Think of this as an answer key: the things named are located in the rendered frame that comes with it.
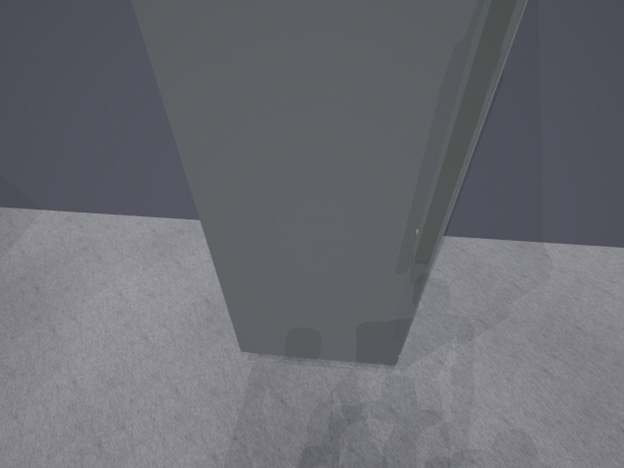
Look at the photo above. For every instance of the handle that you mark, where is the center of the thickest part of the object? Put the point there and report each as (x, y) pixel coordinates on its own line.
(489, 35)

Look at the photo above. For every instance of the fridge door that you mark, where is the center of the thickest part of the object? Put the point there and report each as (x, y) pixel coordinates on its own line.
(310, 132)

